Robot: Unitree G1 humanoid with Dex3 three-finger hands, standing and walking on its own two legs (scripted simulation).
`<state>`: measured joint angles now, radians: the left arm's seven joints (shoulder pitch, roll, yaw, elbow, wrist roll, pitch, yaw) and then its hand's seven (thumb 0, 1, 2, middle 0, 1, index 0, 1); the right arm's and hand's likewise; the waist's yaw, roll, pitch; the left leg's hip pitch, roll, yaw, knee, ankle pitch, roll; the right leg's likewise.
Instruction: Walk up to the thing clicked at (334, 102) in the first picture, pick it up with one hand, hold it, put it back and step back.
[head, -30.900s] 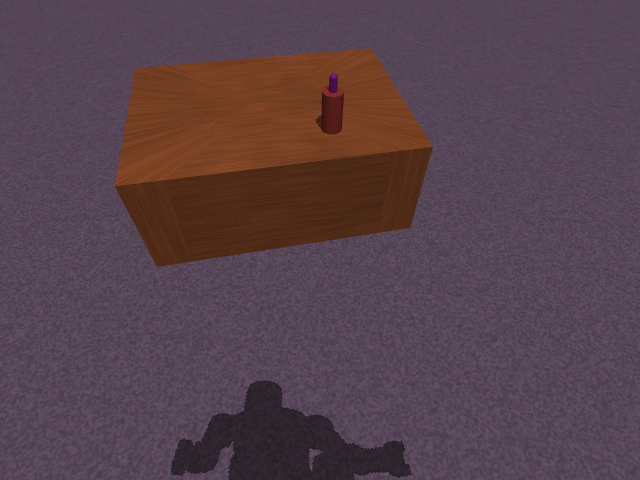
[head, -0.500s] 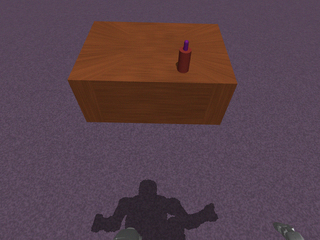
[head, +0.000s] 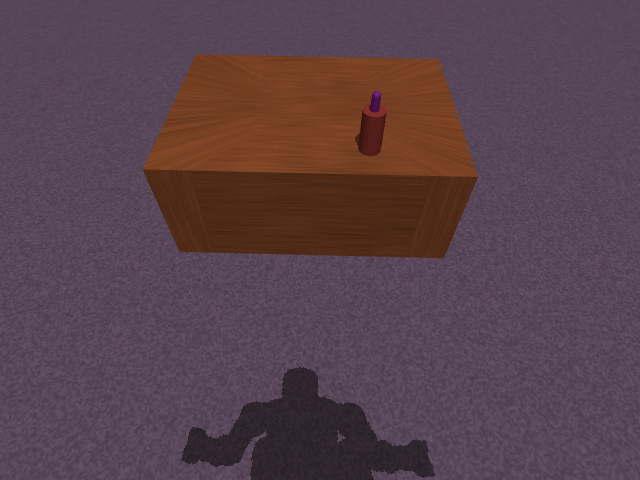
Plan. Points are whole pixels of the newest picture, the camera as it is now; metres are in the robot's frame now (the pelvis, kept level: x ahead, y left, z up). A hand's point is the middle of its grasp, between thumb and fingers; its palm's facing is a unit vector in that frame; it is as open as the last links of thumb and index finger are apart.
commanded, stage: step back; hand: right
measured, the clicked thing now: (373, 122) +1.12 -0.16 -0.24
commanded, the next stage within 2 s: stand in 0.36 s
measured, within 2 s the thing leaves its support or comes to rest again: neither
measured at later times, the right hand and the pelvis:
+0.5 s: hand (496, 469) +0.16 -0.23 -0.13, palm faces -0.05 +0.94 -0.35, open 7.4 cm; pelvis +0.04 +0.01 +0.01, yaw +1 degrees
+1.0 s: hand out of the picture +0.09 -0.24 -0.14, palm faces -0.05 +0.94 -0.33, open 7.4 cm; pelvis +0.01 +0.01 +0.02, yaw +1 degrees
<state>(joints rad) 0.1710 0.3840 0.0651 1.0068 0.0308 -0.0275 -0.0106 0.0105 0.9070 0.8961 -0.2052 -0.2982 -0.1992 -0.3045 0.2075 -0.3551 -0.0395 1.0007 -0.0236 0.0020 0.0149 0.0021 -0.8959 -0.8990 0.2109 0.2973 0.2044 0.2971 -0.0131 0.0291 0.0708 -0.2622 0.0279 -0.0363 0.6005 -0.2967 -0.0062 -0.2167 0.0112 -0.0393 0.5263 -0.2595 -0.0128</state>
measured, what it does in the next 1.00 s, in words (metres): stands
